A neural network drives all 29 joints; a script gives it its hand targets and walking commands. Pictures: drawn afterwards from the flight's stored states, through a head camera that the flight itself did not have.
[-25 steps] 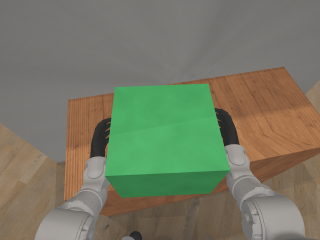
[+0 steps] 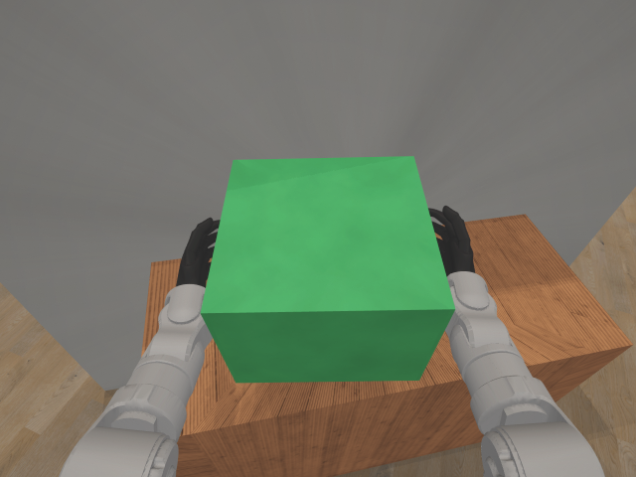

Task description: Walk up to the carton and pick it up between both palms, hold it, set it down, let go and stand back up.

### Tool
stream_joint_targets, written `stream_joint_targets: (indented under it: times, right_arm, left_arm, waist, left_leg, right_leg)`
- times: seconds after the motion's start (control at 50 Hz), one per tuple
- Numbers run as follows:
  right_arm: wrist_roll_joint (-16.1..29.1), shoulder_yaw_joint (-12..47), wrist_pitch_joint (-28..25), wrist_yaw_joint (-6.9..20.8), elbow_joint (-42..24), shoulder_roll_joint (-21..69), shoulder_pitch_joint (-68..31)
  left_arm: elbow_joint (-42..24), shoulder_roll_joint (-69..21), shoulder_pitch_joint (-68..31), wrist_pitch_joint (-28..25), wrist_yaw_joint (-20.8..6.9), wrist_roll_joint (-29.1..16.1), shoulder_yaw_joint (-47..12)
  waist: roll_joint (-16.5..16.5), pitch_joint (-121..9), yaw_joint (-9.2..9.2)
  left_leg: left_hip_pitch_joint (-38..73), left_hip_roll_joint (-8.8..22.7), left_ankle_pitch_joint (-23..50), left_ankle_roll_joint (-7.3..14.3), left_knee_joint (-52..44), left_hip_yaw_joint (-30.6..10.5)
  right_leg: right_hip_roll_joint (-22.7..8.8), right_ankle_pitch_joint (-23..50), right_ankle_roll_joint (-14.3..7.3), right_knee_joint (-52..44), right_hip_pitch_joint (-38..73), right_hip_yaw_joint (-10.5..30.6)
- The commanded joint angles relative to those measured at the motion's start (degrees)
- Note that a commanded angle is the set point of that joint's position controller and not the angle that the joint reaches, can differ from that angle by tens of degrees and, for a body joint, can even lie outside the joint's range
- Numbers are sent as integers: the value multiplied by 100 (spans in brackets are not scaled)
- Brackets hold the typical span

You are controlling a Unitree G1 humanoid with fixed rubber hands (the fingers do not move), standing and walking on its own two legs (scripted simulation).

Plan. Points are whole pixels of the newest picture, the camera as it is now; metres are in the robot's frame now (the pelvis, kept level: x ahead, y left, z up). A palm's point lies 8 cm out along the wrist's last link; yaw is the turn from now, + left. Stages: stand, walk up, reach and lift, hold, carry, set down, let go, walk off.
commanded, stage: reach and lift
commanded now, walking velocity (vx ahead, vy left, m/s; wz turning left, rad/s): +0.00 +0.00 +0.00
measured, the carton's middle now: (325, 269) +0.40 -0.02 +0.05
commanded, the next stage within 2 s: hold in 1.92 s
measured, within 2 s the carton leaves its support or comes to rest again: neither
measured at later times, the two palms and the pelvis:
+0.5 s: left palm (160, 275) +0.35 +0.18 +0.11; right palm (453, 270) +0.35 -0.17 +0.11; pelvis -0.01 +0.00 +0.01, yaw +0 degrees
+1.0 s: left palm (152, 261) +0.35 +0.18 +0.14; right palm (455, 263) +0.34 -0.17 +0.13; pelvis -0.02 +0.01 +0.01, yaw -1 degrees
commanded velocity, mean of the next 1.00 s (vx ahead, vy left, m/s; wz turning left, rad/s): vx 0.00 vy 0.00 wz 0.00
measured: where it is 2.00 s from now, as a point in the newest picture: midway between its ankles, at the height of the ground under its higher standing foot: outside the picture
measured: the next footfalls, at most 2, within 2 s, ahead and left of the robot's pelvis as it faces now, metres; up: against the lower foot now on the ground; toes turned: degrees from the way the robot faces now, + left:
none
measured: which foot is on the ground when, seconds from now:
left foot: down 0.00-1.00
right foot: down 0.00-1.00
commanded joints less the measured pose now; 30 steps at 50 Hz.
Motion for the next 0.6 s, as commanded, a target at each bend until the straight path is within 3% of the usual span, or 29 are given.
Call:
stream_joint_targets:
  times: [0.0,0.02,0.12,0.22,0.24,0.3,0.34,0.4,0.46,0.5,0.58]
  right_arm:
    - [-146,2470,77,1033,-1298,4005,-2969]
    - [-199,2434,114,1024,-1314,4019,-2906]
    - [-10,2733,215,886,-2177,4167,-2914]
    - [50,2989,588,677,-3050,4297,-3026]
    - [81,3006,701,638,-3081,4260,-2893]
    - [119,2968,962,541,-3322,4136,-2709]
    - [149,2987,1075,506,-3518,4077,-2763]
    - [29,2784,1204,478,-3541,3835,-2999]
    - [4,2533,1191,576,-3383,3851,-3128]
    - [-71,2433,1145,636,-3346,3828,-3313]
    - [-268,2126,1082,716,-3156,3651,-3364]
  left_arm:
    - [-2544,-4180,-3708,-32,-981,678,-1570]
    - [-2830,-4163,-3769,55,-989,641,-1652]
    - [-3595,-4217,-3509,575,-1042,595,-1937]
    - [-4392,-4048,-3580,1183,-1152,380,-2262]
    - [-4770,-4073,-3587,1312,-1140,363,-2431]
    - [-4777,-3903,-3139,1732,-1251,470,-2279]
    - [-4687,-3751,-2853,1998,-1358,595,-2120]
    - [-4490,-3729,-2675,2376,-1508,649,-1857]
    - [-4755,-3818,-3075,2506,-1485,652,-2028]
    - [-4701,-3879,-3091,2559,-1466,683,-1960]
    - [-4526,-3820,-2994,2745,-1496,833,-1751]
  waist:
    - [4,-2132,131]
    - [12,-2278,47]
    - [4,-2491,62]
    - [-99,-2500,27]
    - [-63,-2450,-64]
    - [-189,-2114,-33]
    - [-164,-1811,83]
    - [-346,-1393,119]
    - [28,-1343,20]
    - [-63,-1397,60]
    - [52,-1337,39]
  left_leg:
    - [2456,-196,2377,-232,-165,-345]
    - [2569,-206,2373,-255,-220,-332]
    - [2643,-267,2709,-237,-188,-263]
    - [2473,-375,2066,-153,-438,-226]
    - [2557,-370,2136,-217,-479,-234]
    - [2578,-372,1971,-125,-540,-234]
    - [2393,-389,1837,-95,-620,-202]
    - [2421,-357,1167,-32,-807,-135]
    - [2804,-303,1222,-129,-778,-86]
    - [2988,-287,1280,-127,-766,-42]
    - [3106,-245,1050,-125,-850,24]
  right_leg:
    - [126,2525,223,-388,1347,521]
    - [135,2555,221,-465,1466,505]
    - [129,3426,342,-437,2103,573]
    - [63,3280,462,-524,2443,632]
    - [96,3335,432,-510,2439,611]
    - [71,3277,509,-567,2447,609]
    - [28,3308,508,-583,2649,636]
    - [34,2317,439,-761,2425,565]
    - [67,1818,327,-820,1920,460]
    - [116,1624,308,-887,1781,392]
    - [105,1224,237,-996,1775,301]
